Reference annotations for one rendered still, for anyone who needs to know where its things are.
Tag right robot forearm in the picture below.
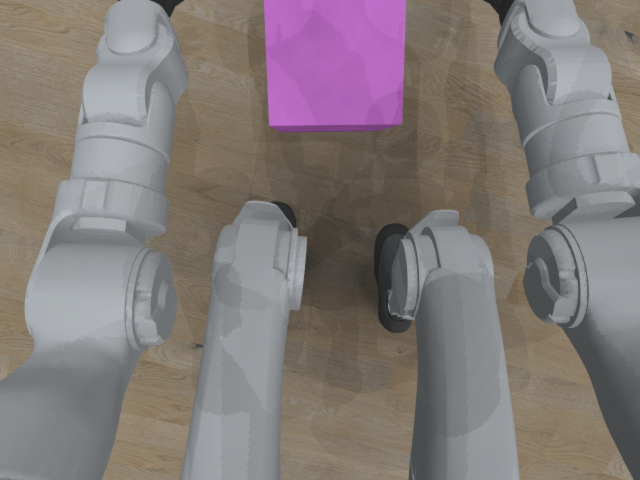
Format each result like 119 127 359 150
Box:
494 0 640 224

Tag robot right thigh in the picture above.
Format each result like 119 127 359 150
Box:
395 226 520 480

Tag robot right upper arm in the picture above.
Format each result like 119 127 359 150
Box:
523 216 640 480

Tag robot left shin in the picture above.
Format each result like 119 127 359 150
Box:
211 201 293 288

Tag left robot forearm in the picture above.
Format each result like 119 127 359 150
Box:
25 0 189 338

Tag robot left upper arm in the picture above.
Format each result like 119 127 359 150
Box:
0 243 178 480

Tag robot right hand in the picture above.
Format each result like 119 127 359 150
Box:
483 0 514 26

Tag carton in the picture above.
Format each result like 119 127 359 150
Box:
264 0 406 132

